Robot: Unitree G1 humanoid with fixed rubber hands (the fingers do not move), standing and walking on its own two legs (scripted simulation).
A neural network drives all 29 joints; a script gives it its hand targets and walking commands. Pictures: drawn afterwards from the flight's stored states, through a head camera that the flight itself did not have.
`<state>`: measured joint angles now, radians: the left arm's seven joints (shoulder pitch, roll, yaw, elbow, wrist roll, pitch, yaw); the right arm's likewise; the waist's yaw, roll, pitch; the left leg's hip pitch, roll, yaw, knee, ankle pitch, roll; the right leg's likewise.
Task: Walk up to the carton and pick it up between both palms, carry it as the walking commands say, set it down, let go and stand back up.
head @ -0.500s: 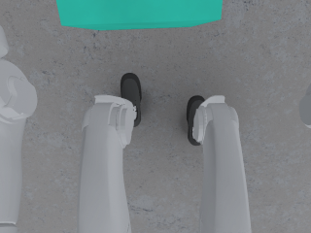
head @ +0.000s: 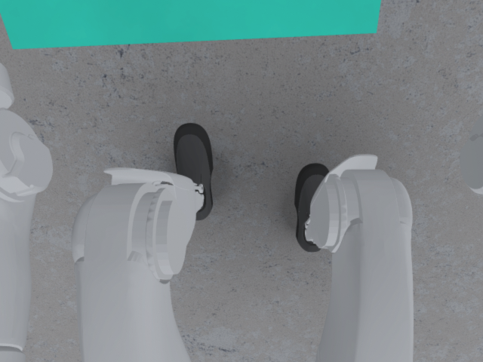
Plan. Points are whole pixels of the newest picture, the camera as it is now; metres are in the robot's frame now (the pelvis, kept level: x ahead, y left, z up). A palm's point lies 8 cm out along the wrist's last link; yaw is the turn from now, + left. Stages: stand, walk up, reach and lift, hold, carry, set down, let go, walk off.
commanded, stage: reach and lift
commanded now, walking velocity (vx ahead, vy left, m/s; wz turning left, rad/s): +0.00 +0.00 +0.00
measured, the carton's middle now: out of the picture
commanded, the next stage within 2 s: none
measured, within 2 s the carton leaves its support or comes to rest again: leaves its support in 1.82 s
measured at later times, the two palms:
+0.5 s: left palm out of the picture +0.56 +0.29 -0.20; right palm out of the picture +0.59 -0.17 -0.21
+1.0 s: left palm out of the picture +0.57 +0.25 -0.20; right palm out of the picture +0.59 -0.14 -0.20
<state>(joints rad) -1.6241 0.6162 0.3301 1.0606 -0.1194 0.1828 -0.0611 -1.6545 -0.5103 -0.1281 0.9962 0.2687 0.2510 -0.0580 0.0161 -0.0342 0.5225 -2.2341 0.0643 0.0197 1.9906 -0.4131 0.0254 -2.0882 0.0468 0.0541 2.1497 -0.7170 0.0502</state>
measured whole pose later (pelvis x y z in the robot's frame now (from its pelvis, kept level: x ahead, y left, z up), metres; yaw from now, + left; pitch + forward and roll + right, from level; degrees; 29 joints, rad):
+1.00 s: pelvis -0.01 +0.00 -0.03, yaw +0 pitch +36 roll +0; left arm -1.68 0.55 0.20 1.14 -0.18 0.19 -0.03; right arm -1.66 -0.41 -0.09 1.03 0.24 0.21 -0.08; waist 0.04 -0.04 0.52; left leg -2.31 0.08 0.02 2.08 -0.40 0.04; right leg -2.16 0.05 0.05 2.25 -0.71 0.05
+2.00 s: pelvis -0.01 +0.00 -0.03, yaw +0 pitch +32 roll +0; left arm -1.66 0.58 0.12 1.00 -0.22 0.36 0.01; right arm -1.64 -0.41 -0.09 0.90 0.24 0.37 -0.11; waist 0.04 -0.04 0.53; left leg -2.24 0.07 0.02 2.07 -0.39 0.04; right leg -2.10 0.05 0.05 2.24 -0.70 0.05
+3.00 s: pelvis -0.02 -0.01 +0.08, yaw -2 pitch +31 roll +1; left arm -1.42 0.43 0.42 0.75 0.06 0.48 -0.10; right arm -1.50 -0.30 -0.26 0.80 0.03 0.49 0.00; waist 0.05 -0.07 0.45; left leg -1.91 0.02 -0.02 1.72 -0.35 -0.01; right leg -1.82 0.07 0.06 1.87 -0.59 0.04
